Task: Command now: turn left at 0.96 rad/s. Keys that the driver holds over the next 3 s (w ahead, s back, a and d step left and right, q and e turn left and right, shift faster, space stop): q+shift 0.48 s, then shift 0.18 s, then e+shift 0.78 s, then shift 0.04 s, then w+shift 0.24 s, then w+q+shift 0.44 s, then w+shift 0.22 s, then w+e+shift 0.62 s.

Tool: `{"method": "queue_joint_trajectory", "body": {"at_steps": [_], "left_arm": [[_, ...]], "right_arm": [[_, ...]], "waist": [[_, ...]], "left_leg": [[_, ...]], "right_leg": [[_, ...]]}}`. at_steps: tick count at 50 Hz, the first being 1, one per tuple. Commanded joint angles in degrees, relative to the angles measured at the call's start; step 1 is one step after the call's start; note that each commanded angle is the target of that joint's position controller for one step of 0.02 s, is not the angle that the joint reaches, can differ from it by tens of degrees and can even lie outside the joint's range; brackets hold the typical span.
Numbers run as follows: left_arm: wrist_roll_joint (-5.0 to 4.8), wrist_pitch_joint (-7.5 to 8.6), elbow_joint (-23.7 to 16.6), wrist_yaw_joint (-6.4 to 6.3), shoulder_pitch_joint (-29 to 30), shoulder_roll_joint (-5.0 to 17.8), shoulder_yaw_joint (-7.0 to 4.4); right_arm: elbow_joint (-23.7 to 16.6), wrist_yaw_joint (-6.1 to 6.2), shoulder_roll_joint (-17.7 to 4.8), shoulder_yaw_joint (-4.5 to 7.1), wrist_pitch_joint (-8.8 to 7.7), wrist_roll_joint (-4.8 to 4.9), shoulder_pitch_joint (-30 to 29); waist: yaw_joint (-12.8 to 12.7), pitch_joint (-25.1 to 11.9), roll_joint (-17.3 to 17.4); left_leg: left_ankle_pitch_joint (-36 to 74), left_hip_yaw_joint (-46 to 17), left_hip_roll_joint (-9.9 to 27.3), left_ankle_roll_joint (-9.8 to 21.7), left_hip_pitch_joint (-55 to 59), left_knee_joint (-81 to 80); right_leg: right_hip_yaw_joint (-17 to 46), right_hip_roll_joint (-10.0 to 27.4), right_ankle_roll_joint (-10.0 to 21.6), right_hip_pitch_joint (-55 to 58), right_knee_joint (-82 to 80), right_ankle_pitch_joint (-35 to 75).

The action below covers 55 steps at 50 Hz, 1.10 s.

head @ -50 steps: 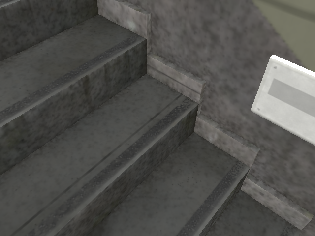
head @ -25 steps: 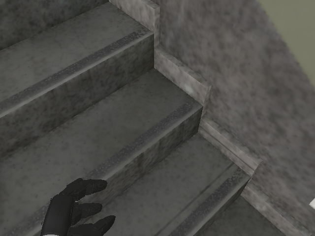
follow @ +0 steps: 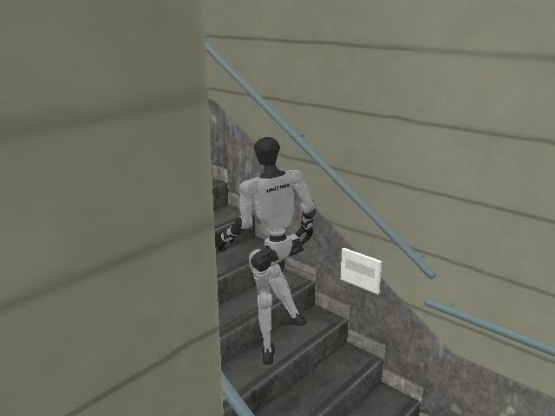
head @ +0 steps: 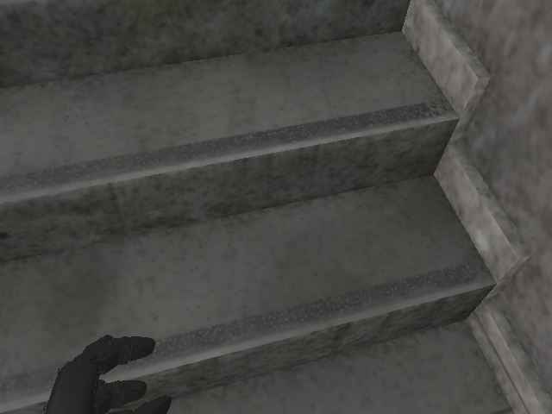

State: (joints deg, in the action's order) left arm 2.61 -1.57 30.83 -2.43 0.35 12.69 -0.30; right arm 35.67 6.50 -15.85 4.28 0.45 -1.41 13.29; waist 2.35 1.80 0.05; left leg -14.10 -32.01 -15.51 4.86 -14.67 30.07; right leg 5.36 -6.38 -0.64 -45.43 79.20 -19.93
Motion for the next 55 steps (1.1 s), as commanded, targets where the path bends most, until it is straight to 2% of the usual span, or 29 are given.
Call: {"method": "queue_joint_trajectory", "body": {"at_steps": [1,4,7,9,11,12,13,14,15,16,18,20,22,25,28,30,34,37,38,39,40,41,42,43,44,47,50,53,55], "left_arm": [[0.68,1.59,-7.7,-0.21,7.02,3.84,-1.31],[0.71,1.98,-10.72,0.79,10.96,1.93,-0.01],[0.01,1.36,-11.53,0.17,8.71,3.69,-1.41],[-0.42,0.45,-11.72,-0.1,6.2,3.72,-1.11],[-3.0,-0.13,-8.85,-2.32,-2.07,5.19,-2.15],[-3.96,-0.57,-5.99,-3.37,-7.12,5.72,-2.97],[-2.59,-0.22,-3.51,-3.42,-8.1,5.97,-2.83],[-1.63,0.27,-4.93,-4.24,-7.62,5.82,-2.3],[-0.05,1.01,-4.61,-4.22,-16.1,9.02,-2.89],[0.74,1.23,-3.32,-4.25,-18.34,8.59,-4.15],[-0.29,2.94,-4.45,-5.0,-9.83,6.09,-3.28],[-1.57,3.7,-0.94,-4.7,-13.23,8.08,-3.57],[-1.38,4.98,3.28,-3.07,-16.57,8.79,-4.28],[-1.14,6.2,7.69,-2.35,-21.06,7.62,-4.81],[-1.06,6.75,10.67,-1.9,-24.55,7.12,-4.61],[-0.58,6.77,12.05,-1.48,-25.89,7.77,-4.65],[-0.85,7.7,15.13,-1.84,-32.22,8.49,-4.88],[-1.98,5.04,17.24,-1.91,-31.86,5.57,-4.33],[-2.32,4.69,16.33,-1.56,-30.45,6.88,-4.42],[-2.4,4.44,17.93,0.09,-33.82,8.55,-4.98],[-3.35,5.67,19.67,2.56,-33.14,14.44,-5.73],[-4.56,6.9,16.06,5.02,-28.06,16.63,-6.53],[-6.03,7.53,9.01,6.18,-22.69,14.51,-5.98],[-3.85,7.29,9.37,6.54,-20.84,10.02,-5.88],[-3.11,5.83,9.22,4.7,-22.84,2.67,-5.22],[-0.18,1.39,5.35,1.21,-20.03,-0.49,-5.36],[0.85,-0.76,5.78,-0.06,-22.4,-1.25,-4.9],[0.59,-2.05,3.65,-1.09,-17.89,-2.23,-3.95],[0.11,-3.05,0.84,-1.84,-14.49,0.71,-4.37]], "right_arm": [[-1.78,-0.36,-10.65,3.74,-1.6,0.95,3.91],[0.59,-0.14,-11.49,4.39,-1.26,1.28,6.75],[-0.02,-0.69,-12.95,4.91,-2.6,1.63,2.71],[-1.02,-0.63,-12.45,4.73,-2.81,2.07,-1.68],[-2.69,-1.57,-11.54,4.64,-3.28,2.3,-4.93],[-2.29,-2.53,-11.21,4.75,-3.87,2.45,-5.5],[-3.17,-3.62,-7.76,4.47,-4.84,3.44,-5.38],[-3.04,-3.51,-4.46,3.15,-4.43,2.24,-3.85],[-5.73,-4.36,-3.54,2.77,-3.58,0.98,2.18],[-3.91,-5.08,-8.5,3.42,-2.49,0.19,-1.03],[-4.65,-5.58,-4.13,1.9,1.3,-1.41,-8.27],[-6.61,-7.25,-2.88,1.32,3.4,-1.59,-13.38],[-9.03,-8.04,-1.12,0.77,5.16,-0.45,-17.32],[-9.91,-7.72,0.59,0.43,5.96,-1.03,-19.54],[-12.74,-7.25,3.99,-0.46,6.55,-1.67,-22.72],[-14.46,-7.72,5.45,-1.08,6.38,-0.75,-26.33],[-14.99,-7.77,6.88,-2.13,5.0,-2.11,-32.19],[-16.68,-8.64,9.75,-4.59,3.86,-1.55,-32.76],[-16.18,-8.89,11.78,-5.82,4.26,1.75,-29.03],[-14.87,-8.26,12.01,-5.2,4.38,3.7,-24.59],[-9.91,-7.33,7.66,-3.06,3.84,3.56,-8.12],[-7.47,-6.41,2.93,-1.33,2.35,3.42,2.25],[-5.48,-5.63,-7.51,1.74,2.21,0.06,10.07],[-6.9,-4.66,-10.09,3.11,2.9,-0.12,3.75],[-6.95,-5.28,-9.18,2.61,2.0,-0.36,-4.27],[-3.78,-4.33,3.43,-1.73,1.52,1.59,-18.3],[-1.34,-3.64,6.82,-3.02,-0.84,0.48,-17.26],[0.3,-3.66,4.57,-2.65,-2.07,-0.16,-11.3],[-0.92,-2.06,1.28,-2.3,-2.15,-0.79,-7.4]], "waist": [[1.98,-10.04,3.37],[2.48,-6.39,-0.13],[0.0,-11.64,4.32],[-3.31,-12.77,3.02],[-7.49,-12.3,3.39],[-11.29,-13.74,-3.87],[-9.42,-14.44,-17.02],[-7.54,-9.08,-13.46],[-3.02,-21.4,-14.39],[-8.13,-29.35,-10.99],[-3.19,-12.54,-8.1],[-3.44,-1.14,-4.98],[-2.69,-1.53,-5.81],[-2.99,-4.94,-5.98],[-3.85,-3.34,-10.84],[-3.84,0.92,-10.87],[-6.38,3.64,-8.22],[-6.28,0.12,-8.62],[-5.7,-2.97,-10.07],[-5.24,-6.25,-12.15],[1.15,-14.36,-14.61],[9.87,-21.28,-15.66],[12.64,-30.53,4.53],[9.88,-35.88,12.21],[3.7,-30.2,12.38],[-6.79,-4.6,15.81],[-10.28,-0.34,10.69],[-8.74,0.59,4.43],[-6.42,-0.23,5.63]], "left_leg": [[57.38,-15.04,20.33,8.65,22.32,3.79],[54.26,-13.7,17.53,6.72,23.39,2.72],[64.48,-15.21,18.28,7.3,18.59,4.96],[65.48,-12.29,15.18,2.88,9.59,4.89],[61.63,-10.82,9.44,-3.45,-5.54,4.83],[41.39,-4.18,3.92,-6.74,-7.31,17.03],[-11.16,8.6,-2.8,-9.57,-21.26,31.97],[-24.47,16.31,1.63,-8.11,-33.24,47.63],[-35.64,21.03,3.89,-9.32,-42.47,64.52],[-28.05,26.31,6.74,-10.77,-44.17,75.18],[-20.74,28.54,10.42,-9.85,-46.74,87.68],[-18.46,29.03,11.43,-8.62,-49.4,89.73],[-14.75,27.51,12.97,-6.68,-50.58,86.63],[-11.14,27.47,13.05,-5.74,-52.46,86.76],[-16.39,26.1,12.54,-4.88,-61.0,93.75],[-17.68,23.93,12.95,-4.23,-65.68,93.3],[-20.34,24.53,14.65,-1.84,-72.96,85.61],[-11.54,36.19,22.49,-2.04,-50.61,53.29],[-21.36,40.58,19.51,-0.91,-31.07,38.46],[-19.61,40.27,16.61,-0.48,-17.63,34.95],[-6.97,42.92,11.63,1.42,-0.3,35.15],[0.78,26.99,17.03,3.97,14.32,29.92],[13.3,2.59,32.14,7.29,24.68,13.07],[0.88,-7.42,37.04,8.68,13.75,0.77],[-10.27,-4.91,38.01,8.69,3.4,-2.45],[-26.2,13.9,33.23,2.62,-20.35,3.12],[-16.88,25.62,33.52,1.84,-25.46,2.86],[-9.62,27.57,36.27,4.38,-19.75,1.08],[-3.0,28.68,39.6,6.95,-11.67,-5.47]], "right_leg": [[2.49,0.92,0.45,-14.45,11.59,-5.47],[0.99,2.16,0.37,-16.22,0.15,-6.63],[3.6,3.28,1.39,-7.81,3.06,-7.3],[3.8,4.45,1.63,7.24,-14.06,-6.07],[0.39,1.98,1.38,34.29,-39.66,-0.3],[1.94,6.26,2.02,45.43,-60.94,20.37],[3.45,14.08,4.09,61.47,-62.03,43.41],[4.95,23.05,5.29,60.26,-55.5,70.5],[12.97,38.22,10.13,75.25,-37.32,108.93],[15.92,40.23,17.96,73.76,-40.83,100.02],[10.67,31.02,16.88,53.21,-48.53,54.19],[3.24,26.74,13.64,43.54,-53.17,48.49],[0.6,27.28,12.09,44.36,-56.67,40.88],[-3.86,27.5,12.56,50.4,-57.72,42.29],[-3.7,29.04,13.86,54.32,-61.43,37.69],[-3.36,30.96,13.83,54.54,-65.52,31.94],[-6.12,31.45,12.31,61.86,-71.06,27.56],[-12.06,24.13,10.56,55.35,-74.65,40.92],[-13.98,24.34,11.3,45.95,-78.07,46.79],[-13.11,25.02,10.63,45.05,-72.44,62.86],[-14.48,25.58,8.53,43.63,-62.8,95.37],[-13.78,18.39,2.44,30.5,-44.15,86.87],[-12.11,8.56,-1.53,18.33,-22.42,35.0],[-1.16,4.13,-0.52,20.15,4.23,-0.28],[6.89,4.66,-0.31,15.63,18.8,2.66],[-0.73,7.5,1.0,8.35,21.34,8.07],[-2.6,6.5,2.22,6.09,24.04,15.6],[-5.06,6.72,0.55,-0.01,23.92,15.26],[-5.07,7.97,-1.0,-1.15,16.63,7.43]]}}
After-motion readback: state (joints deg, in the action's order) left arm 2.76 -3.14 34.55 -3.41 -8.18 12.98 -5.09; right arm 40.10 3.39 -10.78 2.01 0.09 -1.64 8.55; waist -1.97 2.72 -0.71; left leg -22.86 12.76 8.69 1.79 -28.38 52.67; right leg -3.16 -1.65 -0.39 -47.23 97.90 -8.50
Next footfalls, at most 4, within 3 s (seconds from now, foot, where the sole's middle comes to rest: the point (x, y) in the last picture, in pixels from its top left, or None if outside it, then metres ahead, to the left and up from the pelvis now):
0.28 right None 0.07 -0.22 -0.78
0.80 left None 0.17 0.28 -0.60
1.36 right None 0.26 0.07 -0.60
1.96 left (93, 303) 0.53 0.32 -0.43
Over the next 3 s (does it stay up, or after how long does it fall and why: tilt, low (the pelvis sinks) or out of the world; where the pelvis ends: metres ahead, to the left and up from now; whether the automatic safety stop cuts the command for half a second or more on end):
stays up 1.18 0.47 0.69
